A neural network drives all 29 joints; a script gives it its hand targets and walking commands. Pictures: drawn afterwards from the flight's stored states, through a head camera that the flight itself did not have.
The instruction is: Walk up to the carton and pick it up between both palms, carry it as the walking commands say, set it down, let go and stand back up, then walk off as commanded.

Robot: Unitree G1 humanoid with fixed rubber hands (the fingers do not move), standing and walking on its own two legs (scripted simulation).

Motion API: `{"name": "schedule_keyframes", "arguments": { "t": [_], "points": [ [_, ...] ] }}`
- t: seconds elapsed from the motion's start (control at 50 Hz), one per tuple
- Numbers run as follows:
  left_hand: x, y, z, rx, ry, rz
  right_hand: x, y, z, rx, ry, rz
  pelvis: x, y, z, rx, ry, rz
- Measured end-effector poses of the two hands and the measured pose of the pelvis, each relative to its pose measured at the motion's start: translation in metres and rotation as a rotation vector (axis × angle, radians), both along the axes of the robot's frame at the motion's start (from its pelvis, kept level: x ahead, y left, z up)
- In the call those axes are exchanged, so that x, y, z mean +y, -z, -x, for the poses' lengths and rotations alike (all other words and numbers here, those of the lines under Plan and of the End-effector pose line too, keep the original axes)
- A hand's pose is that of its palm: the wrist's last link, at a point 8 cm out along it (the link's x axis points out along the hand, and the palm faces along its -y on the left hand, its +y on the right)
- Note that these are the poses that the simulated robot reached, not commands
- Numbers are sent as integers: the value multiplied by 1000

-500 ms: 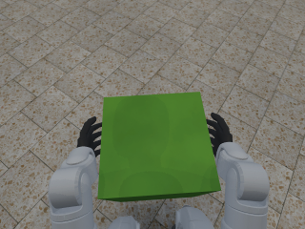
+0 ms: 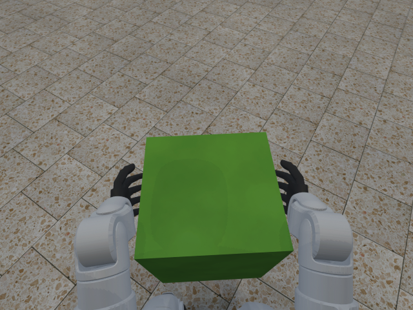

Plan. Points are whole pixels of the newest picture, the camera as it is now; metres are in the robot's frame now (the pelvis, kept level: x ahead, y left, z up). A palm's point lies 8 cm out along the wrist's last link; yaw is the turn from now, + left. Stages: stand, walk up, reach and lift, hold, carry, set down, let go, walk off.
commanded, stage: carry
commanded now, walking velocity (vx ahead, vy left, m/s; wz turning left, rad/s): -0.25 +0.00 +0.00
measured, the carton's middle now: (209, 214) +0.28 +0.01 +0.00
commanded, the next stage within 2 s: none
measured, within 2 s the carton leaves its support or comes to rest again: neither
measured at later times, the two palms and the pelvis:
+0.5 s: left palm (115, 270) +0.17 +0.15 +0.07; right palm (318, 263) +0.18 -0.15 +0.07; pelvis -0.09 -0.01 +0.00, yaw +0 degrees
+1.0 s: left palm out of the picture -0.06 +0.12 +0.06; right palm out of the picture -0.04 -0.18 +0.07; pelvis -0.32 -0.04 +0.00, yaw +3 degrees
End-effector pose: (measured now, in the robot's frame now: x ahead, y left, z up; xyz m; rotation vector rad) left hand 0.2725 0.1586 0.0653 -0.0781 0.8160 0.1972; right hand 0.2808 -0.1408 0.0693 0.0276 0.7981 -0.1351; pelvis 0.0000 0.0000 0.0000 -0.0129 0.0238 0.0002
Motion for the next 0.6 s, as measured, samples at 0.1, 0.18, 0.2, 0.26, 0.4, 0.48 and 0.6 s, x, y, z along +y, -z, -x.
{"name": "schedule_keyframes", "arguments": {
  "t": [0.1, 0.18, 0.2, 0.26, 0.4, 0.48, 0.6],
  "points": [
    [-7, 3, 15, 2, -13, -30, -6, 8, 7, 2, -14, -30, -10, 0, 15, 18, 6, -11],
    [-15, 6, 29, 10, -8, -20, -15, 9, 24, 11, -13, -18, -18, -2, 27, 12, -33, -14],
    [-17, 7, 33, 12, -6, -7, -17, 7, 28, 13, -11, -4, -19, -3, 30, 13, -38, -21],
    [-21, 10, 43, 8, 9, 25, -21, -2, 40, 9, 1, 32, -20, -5, 40, 20, -46, -32],
    [-11, 5, 66, -45, 16, 23, -11, -8, 66, -45, 15, 26, -9, 1, 70, 6, -22, -10],
    [-9, -3, 96, -17, 12, -11, -9, -5, 94, -16, -4, 4, -10, -2, 88, 0, -2, 9],
    [-23, -13, 140, -59, -23, -24, -23, -9, 132, -58, -30, -16, -29, 4, 131, -7, 6, -7]
  ]
}}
